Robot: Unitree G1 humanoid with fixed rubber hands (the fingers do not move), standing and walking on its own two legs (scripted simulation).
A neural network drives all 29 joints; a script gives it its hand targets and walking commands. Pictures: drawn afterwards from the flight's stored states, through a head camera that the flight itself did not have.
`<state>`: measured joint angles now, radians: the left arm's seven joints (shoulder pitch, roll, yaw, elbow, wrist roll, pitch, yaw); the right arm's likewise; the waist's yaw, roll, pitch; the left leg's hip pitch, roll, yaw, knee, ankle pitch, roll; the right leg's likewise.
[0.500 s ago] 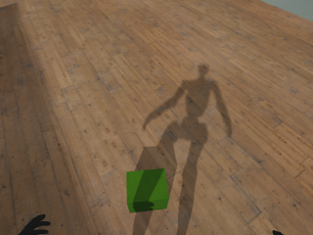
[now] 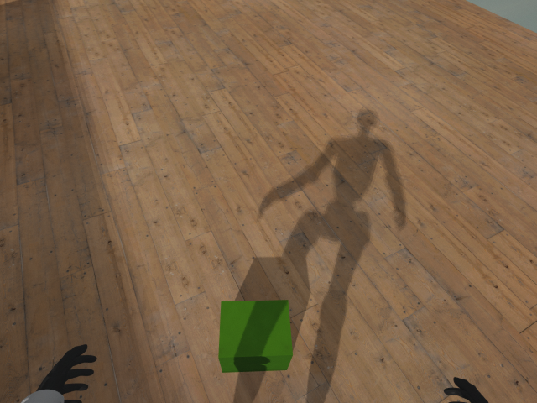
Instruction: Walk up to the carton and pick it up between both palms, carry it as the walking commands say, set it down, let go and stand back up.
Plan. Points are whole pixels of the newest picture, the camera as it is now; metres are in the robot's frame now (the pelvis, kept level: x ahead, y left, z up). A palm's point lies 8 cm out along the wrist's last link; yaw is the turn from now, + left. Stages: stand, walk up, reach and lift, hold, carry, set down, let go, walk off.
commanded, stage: walk up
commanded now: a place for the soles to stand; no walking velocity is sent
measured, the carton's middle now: (254, 336) +0.40 +0.01 -0.68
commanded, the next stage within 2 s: reach and lift in 1.34 s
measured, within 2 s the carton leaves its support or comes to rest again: neither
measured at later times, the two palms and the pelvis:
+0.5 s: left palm out of the picture +0.09 +0.33 -0.10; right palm out of the picture +0.10 -0.32 -0.09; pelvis -0.01 +0.00 +0.00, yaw +3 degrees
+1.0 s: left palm out of the picture +0.07 +0.33 -0.10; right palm out of the picture +0.11 -0.31 -0.09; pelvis -0.01 +0.01 +0.00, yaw +6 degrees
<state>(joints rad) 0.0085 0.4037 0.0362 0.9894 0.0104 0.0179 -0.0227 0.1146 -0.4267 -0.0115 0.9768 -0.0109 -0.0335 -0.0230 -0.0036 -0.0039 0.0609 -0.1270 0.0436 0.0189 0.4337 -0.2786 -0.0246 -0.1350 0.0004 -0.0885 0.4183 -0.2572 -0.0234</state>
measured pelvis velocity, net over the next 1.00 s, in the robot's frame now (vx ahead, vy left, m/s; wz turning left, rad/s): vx -0.01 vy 0.01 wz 0.10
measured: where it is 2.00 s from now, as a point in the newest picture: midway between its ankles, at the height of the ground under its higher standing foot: outside the picture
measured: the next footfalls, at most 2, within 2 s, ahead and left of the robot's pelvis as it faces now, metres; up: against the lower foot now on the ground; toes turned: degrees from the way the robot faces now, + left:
none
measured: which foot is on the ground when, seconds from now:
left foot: down 0.00-1.00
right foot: down 0.00-1.00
